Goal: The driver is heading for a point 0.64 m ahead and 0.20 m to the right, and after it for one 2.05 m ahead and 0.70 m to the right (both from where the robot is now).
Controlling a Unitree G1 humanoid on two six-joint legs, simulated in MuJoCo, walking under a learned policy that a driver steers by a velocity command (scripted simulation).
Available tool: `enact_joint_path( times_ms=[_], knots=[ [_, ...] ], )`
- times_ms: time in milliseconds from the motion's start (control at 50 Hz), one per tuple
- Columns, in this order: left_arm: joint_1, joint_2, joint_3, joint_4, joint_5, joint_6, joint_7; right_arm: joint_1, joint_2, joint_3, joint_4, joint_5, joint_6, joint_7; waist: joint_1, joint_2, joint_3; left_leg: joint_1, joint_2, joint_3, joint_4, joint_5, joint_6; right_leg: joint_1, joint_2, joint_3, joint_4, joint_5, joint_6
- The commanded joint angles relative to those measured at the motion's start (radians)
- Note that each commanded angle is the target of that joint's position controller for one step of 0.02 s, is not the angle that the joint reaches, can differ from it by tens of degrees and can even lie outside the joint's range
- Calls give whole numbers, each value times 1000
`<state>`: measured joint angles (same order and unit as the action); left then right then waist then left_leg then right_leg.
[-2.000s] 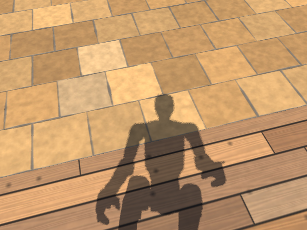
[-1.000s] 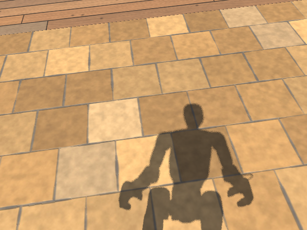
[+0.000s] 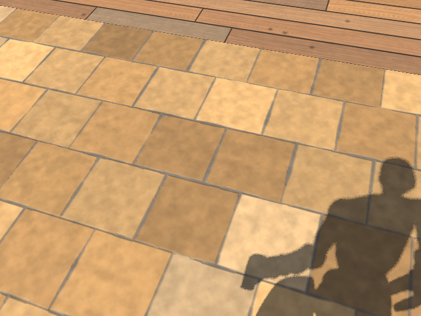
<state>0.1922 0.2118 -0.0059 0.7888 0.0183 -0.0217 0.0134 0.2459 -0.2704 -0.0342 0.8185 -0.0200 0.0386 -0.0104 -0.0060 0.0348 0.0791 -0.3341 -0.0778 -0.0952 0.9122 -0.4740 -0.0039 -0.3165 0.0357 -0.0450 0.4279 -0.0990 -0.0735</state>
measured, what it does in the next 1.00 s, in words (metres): walks ahead: left foot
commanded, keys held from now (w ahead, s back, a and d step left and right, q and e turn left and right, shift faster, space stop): no key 0.28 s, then w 0.56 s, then w+e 0.16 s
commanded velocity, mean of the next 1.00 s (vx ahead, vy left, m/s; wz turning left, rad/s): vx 0.26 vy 0.00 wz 0.00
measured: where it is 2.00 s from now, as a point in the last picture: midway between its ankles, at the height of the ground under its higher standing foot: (246, 234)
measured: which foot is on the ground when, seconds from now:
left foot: up 0.00-0.14, down 0.16-0.58, up 0.60-1.00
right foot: down 0.00-1.00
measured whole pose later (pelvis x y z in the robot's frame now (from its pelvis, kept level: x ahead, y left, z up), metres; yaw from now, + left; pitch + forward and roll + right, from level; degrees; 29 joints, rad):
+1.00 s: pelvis +0.28 -0.01 -0.01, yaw -3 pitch +1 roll -1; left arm 0.50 0.17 0.02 1.07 0.02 -0.08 0.01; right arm -0.03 -0.20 -0.02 0.87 -0.02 -0.05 0.03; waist 0.08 0.02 0.06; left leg -0.56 0.02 0.07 0.59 -0.08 0.05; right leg 0.14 0.06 0.01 0.20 -0.36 -0.05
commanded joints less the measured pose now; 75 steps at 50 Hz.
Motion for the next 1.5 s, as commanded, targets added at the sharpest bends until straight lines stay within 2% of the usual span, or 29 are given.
enact_joint_path(
  times_ms=[20, 120, 160, 180, 200, 280, 340, 400, 440, 520, 560, 580, 600, 620, 640, 680, 760, 920, 980, 1020, 1040, 1060, 1080, 1100, 1120, 1180, 1280, 1420, 1500],
  knots=[
    [6, 136, 30, -26, 3, -5, 1, 133, -49, -5, 18, 0, 20, -3, -24, -165, -135, 116, 29, 51, -140, 27, -10, 39, -219, 213, -180, 77, -113],
    [-4, 156, 40, 0, -6, 27, -1, 105, -41, 5, 59, 1, 11, -8, -27, -156, -92, 221, 38, 96, -412, 185, 26, -42, -202, 248, -200, -314, -71],
    [21, 132, 37, 13, -7, 30, 0, 85, -62, 9, 61, -13, -11, -16, -19, -89, -59, 260, 120, -23, -543, 228, 61, -99, -179, 245, -184, -373, 3],
    [43, 117, 36, 14, -16, 30, -4, 49, -107, 3, 57, -10, -21, -19, 21, -8, -28, 156, 181, -117, -583, 136, 90, -69, -114, 185, -154, -323, 33],
    [28, 105, 34, 30, -18, 31, -7, 27, -77, 10, 74, 4, -30, -16, 26, 39, -6, 6, 198, -138, -634, 49, 96, 69, -77, 134, -111, -204, 40],
    [77, 119, 40, 97, -6, 17, -9, 19, -55, 20, 114, 10, -55, -23, 44, 36, -37, 16, 154, -80, -647, 148, 52, 194, -109, 151, -78, -57, 18],
    [72, 128, 46, 119, -4, 19, -11, 82, -85, 3, 142, 5, -46, -18, 13, 23, -16, 64, 138, -95, -641, -143, 106, 60, -50, 110, -27, -381, 0],
    [-13, 80, 39, 90, 7, 14, -25, 145, -129, -20, 163, 6, -45, -18, -35, 113, 82, 133, 296, -298, -789, -323, 205, -149, 4, 6, 169, -299, 12],
    [-19, 102, 47, 82, 15, -2, -30, 131, -125, -29, 164, 0, -59, -18, -33, 98, 82, 197, 361, -337, -820, -207, 244, -226, -49, 26, 286, -272, 7],
    [5, 97, 55, 80, 2, -33, -40, 100, -116, -38, 177, 7, -88, -7, 3, 78, 53, 200, 296, -188, -748, 7, 213, -87, -48, -12, 154, -251, -2],
    [157, 89, 63, 139, -1, -41, -34, 66, -111, -40, 174, 11, -91, -4, 73, 33, 23, 40, 232, -99, -629, 85, 176, 211, 4, -48, 11, -171, 0],
    [280, 130, 79, 178, 3, -49, -22, 49, -82, -32, 163, 4, -98, -2, 121, -55, -18, -75, 177, -28, -463, 145, 146, 393, -59, 62, -49, -227, -14],
    [404, 247, 108, 199, 11, -54, -11, 26, 4, -9, 119, 14, -107, 10, 155, -323, -66, -276, 36, 122, -124, 63, 90, 529, -308, 482, -239, -511, -97],
    [438, 243, 106, 224, 5, -45, -16, -7, -60, -25, 100, -11, -107, 13, 139, -294, -34, -376, 18, 98, 67, -61, 99, 477, -423, 699, -307, -555, -160],
    [328, 190, 90, 194, 8, -42, -18, -22, -68, -29, 103, -18, -105, 20, 75, -145, 27, -393, 90, 46, 159, 10, 117, 391, -401, 614, -286, -551, -162],
    [210, 144, 77, 156, 4, -54, -20, -14, -34, -22, 121, -8, -111, 39, 21, -81, 38, -348, 147, 50, 145, 168, 112, 304, -319, 440, -312, -386, -120],
    [279, 108, 59, 203, -5, -76, -12, -53, -22, -20, 117, -20, -92, 50, 16, -104, 2, -353, 154, 115, 103, 281, 62, 347, -246, 232, -297, 80, -105],
    [341, 112, 50, 253, -4, -75, -4, -336, 5, 4, -1, -1, -87, 47, 59, -126, 54, -258, 103, 186, -274, 430, 33, 296, -216, 151, -279, 349, -120],
    [295, 134, 57, 250, -3, -72, 0, -292, -30, -7, -10, 2, -96, 35, 15, -119, 28, -150, 84, 165, -335, 407, 66, 335, -243, 172, -205, 509, -105],
    [253, 148, 63, 243, -4, -69, -1, -89, -68, -29, 48, 0, -111, 18, -73, -105, -78, 94, 40, 172, -402, 365, 96, 330, -209, 150, 22, 684, -72],
    [247, 140, 62, 236, -8, -68, -5, 73, -106, -46, 93, -12, -122, 5, -135, -73, -172, 324, 87, 128, -434, 361, 118, 221, -158, 126, 232, 553, -55],
    [281, 80, 50, 205, -9, -68, -7, 226, -195, -68, 100, -37, -128, -8, -158, 55, -321, 542, 355, -157, -462, 164, 149, 53, -84, 81, 533, 143, -46],
    [406, -6, 41, 201, -42, -56, -7, 185, -245, -78, 88, -40, -116, 0, -73, 252, -395, 666, 551, -599, -636, 37, 259, -236, 55, 64, 813, -455, -25],
    [321, 98, 64, 204, -12, -41, -2, 72, -152, -64, 62, -12, -106, 5, -51, 71, -259, 518, 497, -555, -683, -110, 232, -296, -31, 116, 874, -360, -41],
    [242, 103, 72, 187, -8, -40, -12, -22, -77, -43, 45, -3, -111, 7, -27, 13, -130, 363, 453, -382, -708, -65, 203, -290, -70, 114, 835, -255, -43],
    [214, 55, 74, 178, 13, -15, -33, -30, -15, -26, 72, 0, -136, 0, 28, 36, -53, 173, 355, -82, -755, 245, 150, -198, -129, 101, 754, -182, -23],
    [79, 36, 76, 117, 14, 19, -55, 64, -30, -31, 106, 5, -164, -3, 32, 26, -22, 192, 341, 96, -799, 393, 152, -326, -153, 71, 695, -52, 1],
    [-178, 24, 54, 16, 14, 13, -80, 157, -50, -31, 136, 2, -160, -10, -18, 20, 29, 276, 319, 276, -783, 608, 131, -330, -122, -38, 331, 125, 4],
    [-181, 29, 52, 0, 26, 3, -76, 188, -76, -36, 153, 4, -136, -28, -10, 41, 8, 383, 327, 358, -598, 1084, 108, -225, -43, -123, 211, 35, -35]
  ],
)
Keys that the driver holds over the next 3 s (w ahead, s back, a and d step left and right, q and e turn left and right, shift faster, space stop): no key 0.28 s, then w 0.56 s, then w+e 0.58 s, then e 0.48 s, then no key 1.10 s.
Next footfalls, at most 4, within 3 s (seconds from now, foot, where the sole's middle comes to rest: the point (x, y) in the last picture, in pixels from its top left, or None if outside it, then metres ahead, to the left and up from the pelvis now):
0.16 left None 0.04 0.12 -0.77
1.04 left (209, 308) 0.49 0.07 -0.77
1.58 right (279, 241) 0.71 -0.16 -0.77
2.18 left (230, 219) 0.80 0.00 -0.77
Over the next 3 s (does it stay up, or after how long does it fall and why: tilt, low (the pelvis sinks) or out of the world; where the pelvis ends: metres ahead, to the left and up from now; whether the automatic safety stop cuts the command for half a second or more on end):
stays up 0.68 -0.06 0.01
